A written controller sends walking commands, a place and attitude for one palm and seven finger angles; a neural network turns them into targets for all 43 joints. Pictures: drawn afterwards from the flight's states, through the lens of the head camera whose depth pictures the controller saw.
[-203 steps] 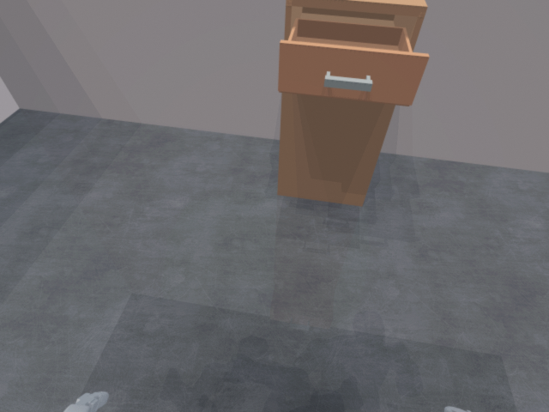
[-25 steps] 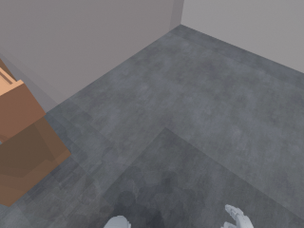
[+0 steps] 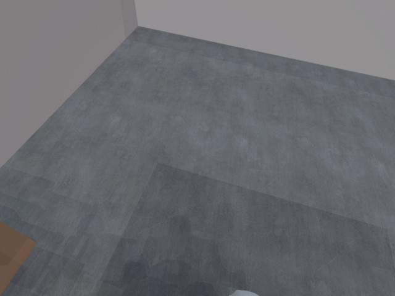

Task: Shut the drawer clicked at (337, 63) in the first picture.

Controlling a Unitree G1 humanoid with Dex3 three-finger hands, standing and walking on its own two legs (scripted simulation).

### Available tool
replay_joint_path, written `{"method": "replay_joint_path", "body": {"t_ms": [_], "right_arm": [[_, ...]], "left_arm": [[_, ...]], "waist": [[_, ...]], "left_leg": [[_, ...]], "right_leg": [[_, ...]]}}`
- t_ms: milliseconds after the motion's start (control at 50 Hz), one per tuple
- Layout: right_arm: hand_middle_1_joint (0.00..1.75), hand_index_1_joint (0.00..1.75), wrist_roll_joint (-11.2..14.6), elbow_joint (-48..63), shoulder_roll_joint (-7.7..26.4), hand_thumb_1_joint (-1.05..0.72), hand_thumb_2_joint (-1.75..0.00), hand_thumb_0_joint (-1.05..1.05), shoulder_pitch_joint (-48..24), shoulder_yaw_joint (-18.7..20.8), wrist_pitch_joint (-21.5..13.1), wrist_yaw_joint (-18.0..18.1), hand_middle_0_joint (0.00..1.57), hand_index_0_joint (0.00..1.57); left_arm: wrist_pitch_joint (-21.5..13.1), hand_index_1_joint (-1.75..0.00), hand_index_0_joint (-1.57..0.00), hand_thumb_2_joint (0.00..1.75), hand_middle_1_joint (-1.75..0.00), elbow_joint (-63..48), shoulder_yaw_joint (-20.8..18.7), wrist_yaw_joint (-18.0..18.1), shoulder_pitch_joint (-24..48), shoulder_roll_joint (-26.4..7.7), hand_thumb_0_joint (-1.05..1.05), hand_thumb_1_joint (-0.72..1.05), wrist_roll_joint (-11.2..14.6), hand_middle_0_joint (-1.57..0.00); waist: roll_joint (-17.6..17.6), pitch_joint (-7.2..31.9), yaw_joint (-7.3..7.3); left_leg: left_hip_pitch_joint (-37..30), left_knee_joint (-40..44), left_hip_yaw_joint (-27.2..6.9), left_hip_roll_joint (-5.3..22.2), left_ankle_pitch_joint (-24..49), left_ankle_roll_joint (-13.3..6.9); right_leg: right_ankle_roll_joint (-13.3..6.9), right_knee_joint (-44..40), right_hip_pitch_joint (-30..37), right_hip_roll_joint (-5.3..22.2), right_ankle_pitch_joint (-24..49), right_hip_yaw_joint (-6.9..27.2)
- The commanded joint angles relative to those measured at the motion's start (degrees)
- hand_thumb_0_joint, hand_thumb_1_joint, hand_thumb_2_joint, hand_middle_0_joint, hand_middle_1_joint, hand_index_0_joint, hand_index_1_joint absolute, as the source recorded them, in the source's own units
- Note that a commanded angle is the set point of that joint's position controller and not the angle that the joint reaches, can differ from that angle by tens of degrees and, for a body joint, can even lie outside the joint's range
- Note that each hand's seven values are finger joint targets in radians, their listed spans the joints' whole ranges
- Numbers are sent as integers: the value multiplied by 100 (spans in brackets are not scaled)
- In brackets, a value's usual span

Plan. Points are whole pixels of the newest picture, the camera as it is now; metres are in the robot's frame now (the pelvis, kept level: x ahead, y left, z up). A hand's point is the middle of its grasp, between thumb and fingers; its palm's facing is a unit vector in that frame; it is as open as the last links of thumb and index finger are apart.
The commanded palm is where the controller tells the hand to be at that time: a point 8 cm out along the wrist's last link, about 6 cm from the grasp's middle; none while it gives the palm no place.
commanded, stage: walk to a spot facing it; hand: left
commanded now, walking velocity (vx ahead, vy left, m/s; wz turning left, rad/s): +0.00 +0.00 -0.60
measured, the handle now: out of the picture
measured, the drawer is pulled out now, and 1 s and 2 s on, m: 0.29 0.29 0.29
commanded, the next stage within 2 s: turn to face it in 1.10 s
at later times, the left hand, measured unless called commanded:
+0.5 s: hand out of the picture +0.11 +0.15 -0.16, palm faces -0.17 -0.96 -0.21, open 7.4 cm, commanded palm none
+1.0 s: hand (153, 232) +0.29 +0.13 -0.18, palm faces -0.50 -0.85 -0.16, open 7.4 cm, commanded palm none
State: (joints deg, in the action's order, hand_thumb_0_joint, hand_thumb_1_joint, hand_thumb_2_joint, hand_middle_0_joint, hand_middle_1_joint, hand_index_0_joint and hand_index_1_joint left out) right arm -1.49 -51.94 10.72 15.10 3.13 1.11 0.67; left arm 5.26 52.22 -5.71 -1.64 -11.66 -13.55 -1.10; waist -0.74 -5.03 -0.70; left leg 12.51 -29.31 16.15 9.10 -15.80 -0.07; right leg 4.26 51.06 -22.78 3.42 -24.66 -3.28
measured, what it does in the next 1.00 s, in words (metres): walks ahead, turning right: right foot, then left foot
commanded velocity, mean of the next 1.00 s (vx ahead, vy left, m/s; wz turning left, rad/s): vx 0.10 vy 0.00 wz -0.60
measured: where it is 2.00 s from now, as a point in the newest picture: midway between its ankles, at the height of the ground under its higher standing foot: outside the picture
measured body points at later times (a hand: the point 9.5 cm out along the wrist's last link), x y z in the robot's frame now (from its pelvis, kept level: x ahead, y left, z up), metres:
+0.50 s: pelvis +0.02 -0.03 +0.00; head +0.04 -0.03 +0.45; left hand +0.12 +0.20 -0.14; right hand +0.05 -0.30 -0.13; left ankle +0.07 +0.10 -0.70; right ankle -0.02 -0.13 -0.74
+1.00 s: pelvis +0.12 +0.00 +0.00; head +0.17 +0.01 +0.45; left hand +0.31 +0.17 -0.17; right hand -0.03 -0.20 -0.13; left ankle +0.09 +0.08 -0.74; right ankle +0.07 -0.14 -0.65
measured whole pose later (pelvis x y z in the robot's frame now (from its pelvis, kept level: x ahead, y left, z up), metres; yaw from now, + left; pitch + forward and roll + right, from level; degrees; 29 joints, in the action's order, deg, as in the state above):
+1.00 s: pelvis +0.12 +0.00 +0.00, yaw -34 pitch -1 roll -2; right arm -1.1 -56.2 8.4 20.6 1.9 -0.8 2.2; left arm 4.4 54.2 -6.2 -1.3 -10.8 -13.7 -1.6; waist -2.9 -5.3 -0.1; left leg 3.6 -25.8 17.4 4.7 -21.3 -2.2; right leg 3.7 63.5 -33.4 2.4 -14.0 -3.0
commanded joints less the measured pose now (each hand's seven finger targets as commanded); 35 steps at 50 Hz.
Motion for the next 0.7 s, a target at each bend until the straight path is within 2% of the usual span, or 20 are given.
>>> {"method": "replay_joint_path", "body": {"t_ms": [0,20,40,60,80,100,140,180,220,340,440,480,520,540,560,580,600,620,640,680], "right_arm": [[30,30,-16,226,1271,-90,-90,0,193,374,-123,34,20,20],[30,30,3,222,1241,-90,-90,0,219,381,-110,14,20,20],[30,30,38,234,1142,-90,-90,0,256,354,-100,-5,20,20],[30,30,72,425,683,-90,-90,0,218,230,-63,-40,20,20],[30,30,38,662,597,-90,-90,0,-169,147,-1,-10,20,20],[30,30,55,656,689,-90,-90,0,-179,174,29,39,20,20],[30,30,37,525,716,-90,-90,0,-371,178,47,41,20,20],[30,30,6,345,786,-90,-90,0,-224,207,58,30,20,20],[30,30,-10,271,758,-90,-90,0,-60,205,62,-6,20,20],[30,30,-37,512,764,-90,-90,0,-659,221,-31,-94,20,20],[30,30,4,733,659,-90,-90,0,-1002,195,-160,-117,20,20],[30,30,34,767,621,-90,-90,0,-1008,177,-215,-96,20,20],[30,30,61,685,596,-90,-90,0,-639,162,-270,-60,20,20],[30,30,61,561,628,-90,-90,0,-281,157,-307,-16,20,20],[30,30,60,401,881,-90,-90,0,212,194,-360,63,20,20],[30,30,-18,289,1553,-90,-90,0,738,326,-382,92,20,20],[30,30,5,322,1711,-90,-90,0,897,330,-347,86,20,20],[30,30,7,466,1512,-90,-90,0,489,271,-294,61,20,20],[30,30,-12,456,1103,-90,-90,0,193,165,-339,85,20,20],[30,30,23,440,833,-90,-90,0,8,35,-381,134,20,20]], "left_arm": [[-320,-30,-20,90,-30,-556,17,6,190,-195,0,90,16,-20],[-353,-30,-20,90,-30,-507,4,25,22,-271,0,90,1,-20],[-420,-30,-20,90,-30,-418,-45,60,-305,-516,0,90,-9,-20],[-514,-30,-20,90,-30,-328,-163,146,-617,-1231,0,90,-70,-20],[-478,-30,-20,90,-30,-299,-244,229,-810,-1626,0,90,12,-20],[-452,-30,-20,90,-30,-303,-216,267,-767,-1473,0,90,39,-20],[-461,-30,-20,90,-30,-385,-188,309,-238,-1144,0,90,28,-20],[-503,-30,-20,90,-30,-462,-67,271,17,-851,0,90,66,-20],[-543,-30,-20,90,-30,-457,-67,243,38,-863,0,90,57,-20],[-618,-30,-20,90,-30,-342,-107,180,-379,-990,0,90,11,-20],[-657,-30,-20,90,-30,-285,-129,169,-553,-1026,0,90,-18,-20],[-650,-30,-20,90,-30,-274,-137,165,-559,-1024,0,90,-17,-20],[-640,-30,-20,90,-30,-273,-142,159,-380,-1012,0,90,-9,-20],[-618,-30,-20,90,-30,-298,-136,152,-243,-952,0,90,17,-20],[-601,-30,-20,90,-30,-371,-74,133,-203,-676,0,90,44,-20],[-588,-30,-20,90,-30,-476,2,71,-254,-257,0,90,105,-20],[-618,-30,-20,90,-30,-536,-30,46,-97,-396,0,90,21,-20],[-600,-30,-20,90,-30,-490,-81,16,-155,-563,0,90,-33,-20],[-560,-30,-20,90,-30,-309,-125,-8,-180,-569,0,90,-89,-20],[-481,-30,-20,90,-30,-124,-111,-85,-355,-416,0,90,-86,-20]], "waist": [[1337,769,-97],[1160,866,-5],[649,1112,196],[-1328,1138,390],[-1787,1161,540],[-1169,1126,470],[-1242,785,294],[-836,594,105],[-673,671,50],[-587,362,307],[-750,328,416],[-798,354,407],[-777,457,178],[-648,552,-2],[-87,764,-204],[1757,1043,-446],[1744,744,-495],[1177,431,-320],[1101,73,-180],[920,-76,34]], "left_leg": [[-659,376,-753,1336,2184,-510],[-457,-4,-555,1245,2056,-308],[40,-816,-339,1076,1573,27],[1636,-2045,-127,385,-1124,413],[2343,-3168,-773,-87,-2244,525],[2353,-3630,-1355,-21,-1931,435],[2534,-3794,-1487,4,-1272,486],[2239,-3731,-1482,-8,-658,597],[2093,-3517,-1398,-94,-412,648],[2235,-2739,-1404,-238,-437,635],[1801,-1726,-1454,-513,-753,507],[1371,-1235,-1448,-672,-850,435],[523,-444,-1383,-788,-556,380],[-356,229,-1288,-861,-101,352],[-1549,792,-1608,-404,-110,272],[-2380,1484,-3520,1252,-1225,-95],[-1808,1879,-4336,2100,-1686,-520],[-1187,1933,-4014,2034,-1763,-642],[-770,1972,-3413,1600,-1149,-425],[-520,1720,-2195,1031,819,-95]], "right_leg": [[-219,-1328,352,-156,244,-286],[-274,-1943,832,-218,807,-374],[-399,-2754,1731,14,1539,-69],[-881,-3280,2692,1405,2873,1781],[-1434,-3138,2460,2144,4402,2706],[-1629,-3047,2259,2028,4135,2219],[-1448,-3033,2032,1399,3813,1943],[-1314,-3050,1673,1045,3915,1496],[-1280,-3202,1693,897,3134,1431],[-1515,-3725,1575,941,610,2278],[-1597,-3681,1488,936,531,2716],[-1576,-3525,1331,849,887,2838],[-1404,-3198,933,658,1031,2756],[-1207,-2853,440,396,958,2549],[-940,-2138,-371,-57,650,2159],[-581,-486,-1554,-873,-566,1234],[-417,678,-1935,-604,-912,694],[-386,1098,-1830,-240,-566,782],[-317,1384,-1687,-220,-129,726],[-246,1751,-1425,-105,541,514]]}}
